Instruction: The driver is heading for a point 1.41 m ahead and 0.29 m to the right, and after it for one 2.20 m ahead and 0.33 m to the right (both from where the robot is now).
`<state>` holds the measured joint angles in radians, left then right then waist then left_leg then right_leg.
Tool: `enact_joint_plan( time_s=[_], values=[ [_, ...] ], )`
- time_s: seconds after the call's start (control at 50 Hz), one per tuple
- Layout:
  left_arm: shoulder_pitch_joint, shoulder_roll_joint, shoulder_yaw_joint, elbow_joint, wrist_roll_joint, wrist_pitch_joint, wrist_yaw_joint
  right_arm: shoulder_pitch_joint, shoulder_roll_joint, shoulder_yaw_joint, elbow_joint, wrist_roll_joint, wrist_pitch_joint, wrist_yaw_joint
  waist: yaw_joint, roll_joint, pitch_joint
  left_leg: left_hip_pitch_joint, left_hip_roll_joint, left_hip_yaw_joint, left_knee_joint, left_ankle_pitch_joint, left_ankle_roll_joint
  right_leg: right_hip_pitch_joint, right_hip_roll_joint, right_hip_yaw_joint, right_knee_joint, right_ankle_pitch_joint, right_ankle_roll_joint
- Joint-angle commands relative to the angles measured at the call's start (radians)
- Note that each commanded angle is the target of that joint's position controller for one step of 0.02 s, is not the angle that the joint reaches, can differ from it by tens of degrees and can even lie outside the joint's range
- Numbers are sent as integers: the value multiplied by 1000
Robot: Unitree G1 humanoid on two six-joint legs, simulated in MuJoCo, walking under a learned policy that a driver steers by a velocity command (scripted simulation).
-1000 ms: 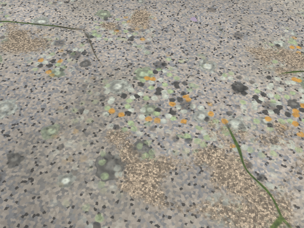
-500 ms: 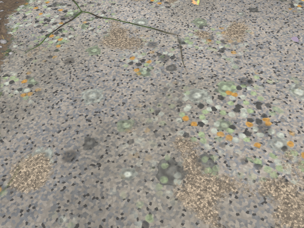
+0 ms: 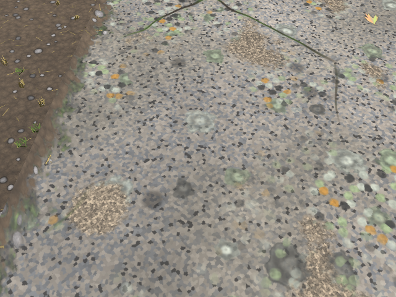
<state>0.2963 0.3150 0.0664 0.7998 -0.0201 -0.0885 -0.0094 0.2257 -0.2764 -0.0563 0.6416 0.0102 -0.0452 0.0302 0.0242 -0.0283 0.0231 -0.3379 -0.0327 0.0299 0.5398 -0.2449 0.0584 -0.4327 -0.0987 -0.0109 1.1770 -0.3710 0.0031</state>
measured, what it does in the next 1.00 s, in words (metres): walks ahead: right foot, then left foot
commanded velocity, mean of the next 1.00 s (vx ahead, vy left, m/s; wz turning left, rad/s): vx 0.49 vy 0.00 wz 0.06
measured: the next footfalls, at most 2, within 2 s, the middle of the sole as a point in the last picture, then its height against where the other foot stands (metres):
right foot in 0.40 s outside the picture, level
left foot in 0.92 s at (164, 229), level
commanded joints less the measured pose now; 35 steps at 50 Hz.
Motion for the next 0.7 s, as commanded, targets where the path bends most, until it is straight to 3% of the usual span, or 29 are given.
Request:
enact_joint_plan(
  time_s=[0.02, 0.08, 0.16, 0.22, 0.28, 0.34, 0.36, 0.38, 0.4, 0.42, 0.44, 0.46, 0.48, 0.5, 0.54, 0.58, 0.64, 0.7],
  values=[
    [-44, 102, 23, -85, 10, -17, -6, 37, -119, -31, -43, -15, -26, -7, -24, 138, -64, 253, 253, -331, -327, 188, 187, -260, -64, 60, -24, 137, -12],
    [-64, 69, 14, -79, 20, 8, -7, 48, -135, -34, -14, -10, -44, -16, -8, 84, -28, 219, 235, -230, -370, 356, 192, -276, -49, 46, -129, 237, 20],
    [-204, 28, -5, -115, 17, 0, -16, 96, -144, -33, 33, -4, -40, -32, -51, 85, 20, 216, 188, -129, -391, 382, 147, -255, -10, 23, -422, 454, 28],
    [-316, 12, -15, -145, 7, -8, -32, 159, -162, -37, 73, 3, -38, -37, -93, 83, 58, 244, 205, -125, -410, 300, 139, -221, 22, 6, -571, 542, 11],
    [-374, 24, -15, -172, 6, -15, -49, 198, -168, -42, 109, 8, -26, -40, -100, 82, 80, 358, 251, -138, -366, 341, 136, -254, 36, 17, -650, 493, -22],
    [-340, 51, -6, -173, 10, -20, -59, 196, -185, -49, 126, 9, -11, -48, -63, 107, 39, 452, 274, -141, -265, 575, 111, -187, 72, -5, -681, 367, -65],
    [-287, 74, 5, -162, 13, -18, -54, 189, -198, -52, 127, 6, -6, -50, -34, 131, -10, 469, 264, -136, -189, 764, 100, -97, 106, -33, -671, 315, -84],
    [-163, 109, 24, -129, 14, -17, -45, 171, -197, -48, 126, 3, 2, -52, 37, 131, -94, 450, 227, -106, -31, 915, 79, 80, 140, -66, -691, 325, -115],
    [4, 155, 40, -94, 20, -14, -34, 169, -173, -34, 115, -6, 4, -55, 109, 113, -223, 287, 189, -87, 198, 798, 48, 386, 56, 12, -643, 387, -167],
    [131, 250, 64, -75, 38, -11, -27, 304, -59, -1, 95, -10, -12, -44, 75, -115, -407, -132, 27, -54, 633, 298, -32, 823, -227, 480, -652, 250, -347],
    [158, 171, 43, -53, 14, -8, -30, 285, -79, 2, 116, -3, -32, -37, 96, -195, -489, -286, -57, -177, 793, -321, -40, 896, -294, 773, -824, 132, -384],
    [81, 129, 28, -61, 3, -3, -24, 175, -157, -20, 84, 28, -46, -28, 97, -135, -305, -395, 15, -190, 851, -292, -31, 770, -260, 638, -858, 27, -323],
    [7, 104, 20, -73, 7, 3, -18, 94, -161, -16, 59, 35, -55, -26, 73, -54, -181, -400, 72, -148, 802, -203, -21, 602, -222, 504, -887, 41, -285],
    [-48, 82, 11, -75, 15, 4, -17, 50, -150, -16, 50, 19, -57, -28, 37, -1, -84, -376, 113, -120, 720, -139, -24, 442, -183, 413, -924, 117, -265],
    [-95, 55, 2, -81, 32, -6, -20, 95, -122, -19, 69, 5, -37, -31, -25, -36, -47, -259, 156, -121, 638, -66, -34, 280, -130, 316, -987, 223, -253],
    [-95, 69, 6, -65, 23, -20, -22, 123, -88, -11, 80, 0, -18, -37, -47, -44, -34, -235, 169, -104, 580, -43, -57, 215, -120, 245, -1031, 301, -272],
    [-69, 101, 15, -41, 20, -23, -11, 23, -77, -4, 48, -10, -17, -42, -29, -31, 4, -294, 185, -91, 413, 111, -86, 211, -100, 158, -1064, 372, -266],
    [-34, 118, 18, -25, 11, -13, -2, -88, -53, 7, 28, -7, -31, -31, 12, -20, 20, -256, 156, -60, 184, 292, -87, 228, -58, 78, -1061, 391, -224]
  ],
)
Velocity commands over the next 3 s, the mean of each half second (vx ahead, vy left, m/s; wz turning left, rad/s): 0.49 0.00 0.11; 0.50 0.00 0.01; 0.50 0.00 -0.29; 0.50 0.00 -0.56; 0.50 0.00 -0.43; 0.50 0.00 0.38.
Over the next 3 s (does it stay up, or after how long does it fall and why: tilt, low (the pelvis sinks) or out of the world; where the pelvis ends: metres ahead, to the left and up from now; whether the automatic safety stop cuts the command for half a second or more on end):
stays up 1.58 -0.35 -0.02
